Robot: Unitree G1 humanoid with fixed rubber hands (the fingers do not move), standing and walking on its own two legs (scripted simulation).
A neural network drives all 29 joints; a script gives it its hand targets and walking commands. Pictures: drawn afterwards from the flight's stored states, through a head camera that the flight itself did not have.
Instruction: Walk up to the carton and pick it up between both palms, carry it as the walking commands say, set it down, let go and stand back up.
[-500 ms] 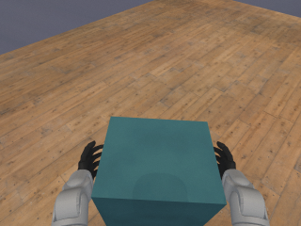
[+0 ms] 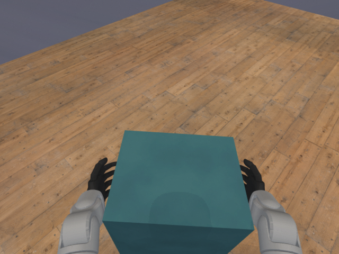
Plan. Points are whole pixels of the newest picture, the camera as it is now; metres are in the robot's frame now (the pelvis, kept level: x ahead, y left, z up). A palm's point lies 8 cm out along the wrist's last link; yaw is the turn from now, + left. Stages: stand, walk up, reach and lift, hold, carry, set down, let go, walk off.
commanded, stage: carry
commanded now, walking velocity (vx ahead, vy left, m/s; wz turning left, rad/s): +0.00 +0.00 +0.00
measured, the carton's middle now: (174, 200) +0.28 +0.01 -0.06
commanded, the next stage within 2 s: none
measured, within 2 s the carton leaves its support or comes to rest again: neither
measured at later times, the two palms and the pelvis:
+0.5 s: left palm (118, 126) +0.46 +0.17 +0.02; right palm (242, 130) +0.46 -0.19 +0.01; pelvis +0.19 +0.00 +0.00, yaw -1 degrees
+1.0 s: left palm (131, 83) +0.65 +0.16 +0.03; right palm (233, 86) +0.65 -0.20 +0.02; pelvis +0.38 -0.02 +0.01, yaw -1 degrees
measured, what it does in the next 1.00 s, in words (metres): walks ahead: right foot, then left foot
